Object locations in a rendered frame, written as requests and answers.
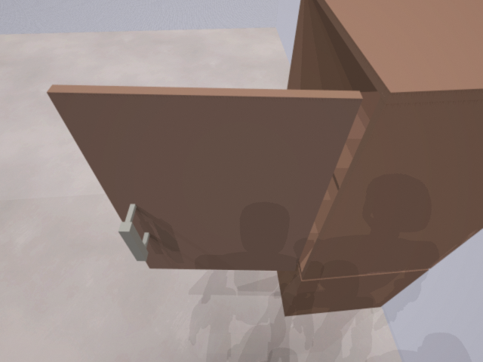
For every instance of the cupboard door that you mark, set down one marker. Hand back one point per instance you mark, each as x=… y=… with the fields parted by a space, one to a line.
x=223 y=178

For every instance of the handle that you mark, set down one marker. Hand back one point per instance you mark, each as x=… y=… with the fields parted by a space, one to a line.
x=132 y=238

